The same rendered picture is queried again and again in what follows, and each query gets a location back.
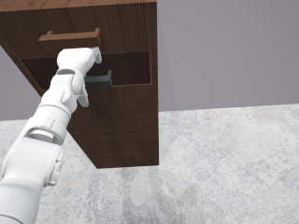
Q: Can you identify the robot left hand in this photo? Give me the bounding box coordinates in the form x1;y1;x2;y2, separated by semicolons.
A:
57;47;102;107

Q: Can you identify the robot left forearm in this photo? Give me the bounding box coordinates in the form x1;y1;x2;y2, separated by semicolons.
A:
1;66;84;179

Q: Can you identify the drawer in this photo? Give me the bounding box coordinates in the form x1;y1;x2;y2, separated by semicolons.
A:
20;49;151;90

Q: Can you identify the robot left upper arm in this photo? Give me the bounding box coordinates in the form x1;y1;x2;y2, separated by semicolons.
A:
0;136;65;224

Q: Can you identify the handle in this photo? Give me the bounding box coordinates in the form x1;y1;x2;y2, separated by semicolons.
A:
84;70;112;89
38;32;101;50

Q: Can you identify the cabinet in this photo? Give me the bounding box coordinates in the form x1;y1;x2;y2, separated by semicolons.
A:
0;0;160;169

